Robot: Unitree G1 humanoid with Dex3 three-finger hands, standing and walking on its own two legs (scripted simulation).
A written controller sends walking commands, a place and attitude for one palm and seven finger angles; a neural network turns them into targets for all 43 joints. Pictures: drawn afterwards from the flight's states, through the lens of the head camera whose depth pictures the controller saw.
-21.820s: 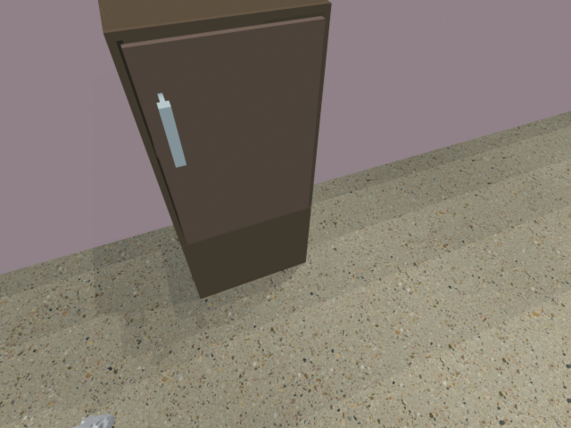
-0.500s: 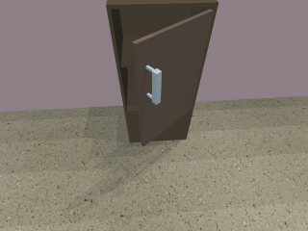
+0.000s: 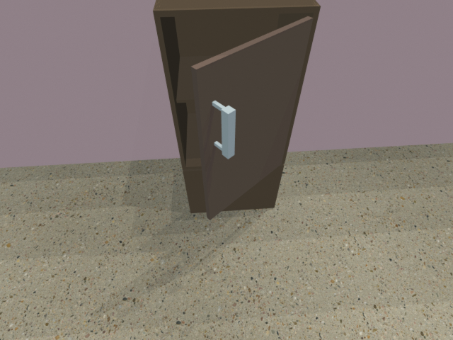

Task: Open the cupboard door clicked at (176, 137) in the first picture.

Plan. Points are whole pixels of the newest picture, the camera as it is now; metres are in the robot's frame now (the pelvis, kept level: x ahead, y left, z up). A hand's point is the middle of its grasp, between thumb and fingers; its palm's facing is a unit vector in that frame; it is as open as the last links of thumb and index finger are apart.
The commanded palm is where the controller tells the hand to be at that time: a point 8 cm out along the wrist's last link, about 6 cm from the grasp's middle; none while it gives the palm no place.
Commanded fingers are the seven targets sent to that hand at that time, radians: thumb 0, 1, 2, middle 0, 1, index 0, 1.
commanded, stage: walk to a spot facing it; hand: left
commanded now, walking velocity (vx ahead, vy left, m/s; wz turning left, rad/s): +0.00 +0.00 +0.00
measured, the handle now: (222, 129) +0.59 +0.05 +0.02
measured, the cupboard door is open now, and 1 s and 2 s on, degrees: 39 39 39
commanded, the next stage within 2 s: none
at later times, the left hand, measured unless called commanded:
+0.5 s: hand out of the picture +0.05 +0.19 -0.19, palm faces -0.12 -0.96 -0.24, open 7.4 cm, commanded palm none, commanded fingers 0.00 0.90 0.90 -0.20 -0.30 -0.20 -0.30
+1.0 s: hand out of the picture +0.09 +0.16 -0.17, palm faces -0.34 -0.91 -0.25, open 7.4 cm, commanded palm none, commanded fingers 0.00 0.90 0.90 -0.20 -0.30 -0.20 -0.30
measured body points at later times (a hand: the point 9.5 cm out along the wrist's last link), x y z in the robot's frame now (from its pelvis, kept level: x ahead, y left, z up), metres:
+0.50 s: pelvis -0.01 +0.00 -0.02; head +0.02 -0.01 +0.43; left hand +0.06 +0.24 -0.17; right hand -0.01 -0.25 -0.17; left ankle +0.00 +0.12 -0.75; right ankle -0.03 -0.08 -0.74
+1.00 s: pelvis -0.02 -0.01 -0.01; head +0.03 -0.03 +0.44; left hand +0.11 +0.21 -0.16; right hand +0.01 -0.30 -0.14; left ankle +0.02 +0.13 -0.71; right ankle -0.04 -0.10 -0.75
